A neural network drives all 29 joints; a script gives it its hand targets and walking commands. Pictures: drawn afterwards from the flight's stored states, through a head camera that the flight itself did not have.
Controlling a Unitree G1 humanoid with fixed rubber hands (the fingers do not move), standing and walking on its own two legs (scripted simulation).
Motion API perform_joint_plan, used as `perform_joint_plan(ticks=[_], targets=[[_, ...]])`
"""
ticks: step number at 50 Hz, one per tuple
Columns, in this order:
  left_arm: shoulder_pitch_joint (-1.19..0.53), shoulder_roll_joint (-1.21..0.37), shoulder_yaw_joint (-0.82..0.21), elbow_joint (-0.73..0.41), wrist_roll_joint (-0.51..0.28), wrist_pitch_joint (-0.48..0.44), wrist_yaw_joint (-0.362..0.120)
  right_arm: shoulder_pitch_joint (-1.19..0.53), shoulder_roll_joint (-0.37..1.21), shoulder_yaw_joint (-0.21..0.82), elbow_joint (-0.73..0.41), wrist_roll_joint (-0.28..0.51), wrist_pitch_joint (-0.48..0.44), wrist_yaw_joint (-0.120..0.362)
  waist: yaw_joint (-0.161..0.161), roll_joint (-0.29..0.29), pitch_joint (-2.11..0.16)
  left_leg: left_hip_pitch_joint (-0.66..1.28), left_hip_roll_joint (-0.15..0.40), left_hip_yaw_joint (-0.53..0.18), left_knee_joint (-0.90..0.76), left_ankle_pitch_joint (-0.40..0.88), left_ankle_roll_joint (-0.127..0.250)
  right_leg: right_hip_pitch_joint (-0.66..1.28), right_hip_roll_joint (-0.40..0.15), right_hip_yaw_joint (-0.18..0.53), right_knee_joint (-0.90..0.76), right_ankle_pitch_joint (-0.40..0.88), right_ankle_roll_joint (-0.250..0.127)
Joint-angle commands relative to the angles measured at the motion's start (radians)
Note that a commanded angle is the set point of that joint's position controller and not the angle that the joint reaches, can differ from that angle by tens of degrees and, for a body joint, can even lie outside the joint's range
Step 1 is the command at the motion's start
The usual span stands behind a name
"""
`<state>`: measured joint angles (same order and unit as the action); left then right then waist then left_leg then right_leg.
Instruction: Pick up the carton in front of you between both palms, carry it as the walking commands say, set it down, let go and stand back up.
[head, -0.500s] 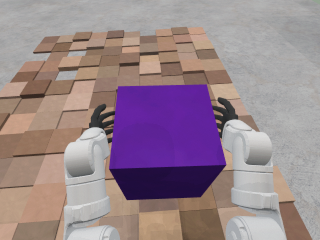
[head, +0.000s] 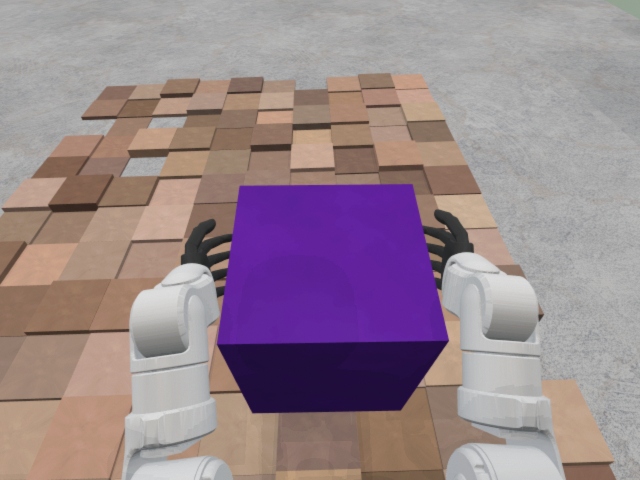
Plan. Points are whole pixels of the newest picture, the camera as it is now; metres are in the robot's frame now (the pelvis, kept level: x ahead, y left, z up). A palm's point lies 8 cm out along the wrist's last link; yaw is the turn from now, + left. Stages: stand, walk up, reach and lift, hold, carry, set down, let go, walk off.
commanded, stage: carry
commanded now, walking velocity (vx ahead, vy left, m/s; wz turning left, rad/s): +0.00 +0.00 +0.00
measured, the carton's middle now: (326, 307) +0.33 +0.00 +0.05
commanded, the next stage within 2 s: none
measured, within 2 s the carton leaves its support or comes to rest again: neither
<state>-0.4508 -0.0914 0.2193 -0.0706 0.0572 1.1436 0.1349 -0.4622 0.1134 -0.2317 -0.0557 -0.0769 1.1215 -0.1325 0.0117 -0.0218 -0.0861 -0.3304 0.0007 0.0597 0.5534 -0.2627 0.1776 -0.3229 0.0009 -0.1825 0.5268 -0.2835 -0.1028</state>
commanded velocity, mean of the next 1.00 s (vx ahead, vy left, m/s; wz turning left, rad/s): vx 0.00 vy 0.00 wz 0.00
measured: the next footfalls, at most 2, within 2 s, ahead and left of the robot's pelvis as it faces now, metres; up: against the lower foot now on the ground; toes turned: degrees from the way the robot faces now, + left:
none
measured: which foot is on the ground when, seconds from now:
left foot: down 0.00-1.00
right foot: down 0.00-1.00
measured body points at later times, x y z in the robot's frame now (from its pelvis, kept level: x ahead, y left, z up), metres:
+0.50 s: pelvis -0.03 -0.02 +0.00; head -0.05 -0.03 +0.45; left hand +0.30 +0.13 +0.11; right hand +0.31 -0.17 +0.11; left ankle +0.01 +0.13 -0.73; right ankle +0.02 -0.04 -0.74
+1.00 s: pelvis -0.06 +0.01 +0.00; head -0.08 +0.01 +0.45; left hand +0.27 +0.16 +0.12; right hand +0.28 -0.15 +0.12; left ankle +0.01 +0.13 -0.73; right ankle +0.02 -0.04 -0.74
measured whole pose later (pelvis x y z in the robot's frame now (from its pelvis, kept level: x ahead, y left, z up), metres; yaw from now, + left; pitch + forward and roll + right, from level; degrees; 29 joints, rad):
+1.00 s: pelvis -0.06 +0.01 +0.00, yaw +1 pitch +0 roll +0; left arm -0.49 -0.10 0.23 -0.01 0.08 1.18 0.14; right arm -0.51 0.09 -0.25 0.03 -0.06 1.15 -0.14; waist 0.00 -0.01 -0.07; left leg -0.35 0.02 0.05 0.52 -0.27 0.11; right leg -0.32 0.01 -0.22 0.43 -0.17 -0.11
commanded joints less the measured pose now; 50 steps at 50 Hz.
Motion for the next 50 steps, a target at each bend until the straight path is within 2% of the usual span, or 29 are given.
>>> perform_joint_plan(ticks=[1, 5, 14, 17, 22, 33, 50], targets=[[-0.603, -0.798, -0.615, 0.008, -0.246, 0.003, -0.102, -0.526, 0.769, 0.579, 0.054, 0.228, 0.029, 0.097, -0.001, 0.082, -0.317, 0.128, 0.135, -0.11, -0.041, 0.391, -0.078, 0.139, -0.157, 0.147, -0.034, 0.323, 0.045], [-0.66, -0.847, -0.595, 0.042, -0.254, -0.005, -0.101, -0.6, 0.825, 0.573, 0.079, 0.242, 0.026, 0.097, -0.003, 0.028, -0.312, 0.118, 0.12, -0.099, -0.033, 0.295, -0.087, 0.143, -0.168, 0.163, -0.066, 0.334, 0.049], [-0.671, -0.864, -0.568, 0.04, -0.238, -0.01, -0.095, -0.66, 0.882, 0.604, 0.066, 0.281, 0.019, 0.094, 0.0, -0.021, -0.306, 0.029, 0.074, -0.056, -0.025, 0.022, -0.127, 0.248, -0.217, 0.217, -0.172, 0.379, 0.044], [-0.67, -0.861, -0.571, 0.022, -0.237, -0.009, -0.096, -0.67, 0.884, 0.61, 0.055, 0.288, 0.019, 0.095, 0.005, -0.036, -0.303, 0.0, 0.06, -0.04, -0.018, -0.031, -0.142, 0.262, -0.223, 0.237, -0.213, 0.275, 0.045], [-0.678, -0.858, -0.593, -0.015, -0.25, -0.008, -0.098, -0.653, 0.873, 0.607, 0.049, 0.284, 0.021, 0.091, 0.003, -0.039, -0.311, 0.012, 0.049, -0.024, -0.008, -0.033, -0.141, 0.246, -0.224, 0.234, -0.247, 0.196, 0.049], [-0.684, -0.851, -0.619, -0.044, -0.264, 0.001, -0.095, -0.636, 0.838, 0.6, 0.026, 0.274, 0.031, 0.09, -0.002, -0.014, -0.289, 0.071, 0.047, -0.029, -0.022, -0.007, -0.116, 0.128, -0.209, 0.214, -0.31, -0.12, 0.051], [-0.685, -0.846, -0.594, -0.009, -0.241, 0.018, -0.081, -0.654, 0.829, 0.585, 0.038, 0.285, 0.041, 0.094, -0.014, 0.028, -0.286, 0.048, 0.087, -0.096, -0.086, 0.001, -0.09, 0.121, -0.179, 0.175, -0.239, -0.117, 0.034]])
